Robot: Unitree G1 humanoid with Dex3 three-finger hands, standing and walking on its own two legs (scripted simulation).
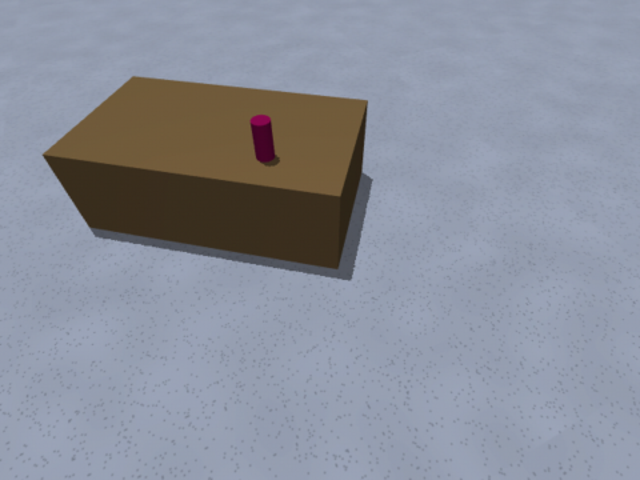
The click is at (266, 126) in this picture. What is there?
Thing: squat round
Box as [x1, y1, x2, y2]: [250, 115, 274, 161]
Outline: 256,115 252,117 250,120 256,158 260,161 269,161 274,157 270,119 268,116 265,115
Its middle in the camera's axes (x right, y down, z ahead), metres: -0.21 -0.36 +1.39
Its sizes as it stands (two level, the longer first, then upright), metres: 0.069 0.069 0.149
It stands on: a support 0.39 m high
